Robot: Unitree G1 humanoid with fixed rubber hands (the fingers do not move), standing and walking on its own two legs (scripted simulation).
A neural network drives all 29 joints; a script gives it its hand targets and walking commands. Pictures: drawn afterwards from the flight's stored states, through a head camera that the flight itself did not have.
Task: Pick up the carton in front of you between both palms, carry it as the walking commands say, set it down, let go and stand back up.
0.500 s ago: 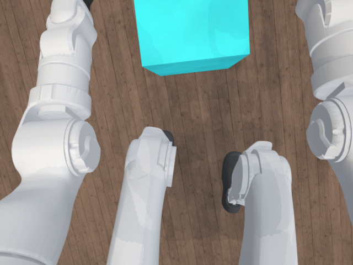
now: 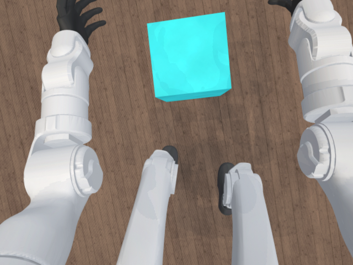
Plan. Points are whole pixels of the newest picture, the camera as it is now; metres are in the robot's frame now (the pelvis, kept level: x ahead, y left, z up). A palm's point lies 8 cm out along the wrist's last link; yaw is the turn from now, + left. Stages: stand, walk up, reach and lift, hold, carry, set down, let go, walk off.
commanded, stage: set down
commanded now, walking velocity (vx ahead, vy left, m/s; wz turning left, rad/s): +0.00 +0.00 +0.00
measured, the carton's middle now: (189, 66) +0.54 +0.08 -0.43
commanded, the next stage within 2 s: let go in 0.18 s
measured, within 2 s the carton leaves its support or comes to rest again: neither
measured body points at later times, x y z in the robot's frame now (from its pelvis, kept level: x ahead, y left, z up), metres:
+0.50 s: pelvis +0.03 +0.01 +0.13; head +0.32 +0.03 +0.48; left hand +0.46 +0.27 +0.01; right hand +0.51 -0.14 +0.01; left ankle +0.10 +0.13 -0.52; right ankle +0.06 -0.12 -0.52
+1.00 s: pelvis +0.09 +0.01 +0.21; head +0.20 +0.00 +0.64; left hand +0.29 +0.25 +0.12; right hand +0.35 -0.20 +0.11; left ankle +0.10 +0.13 -0.52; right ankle +0.06 -0.12 -0.52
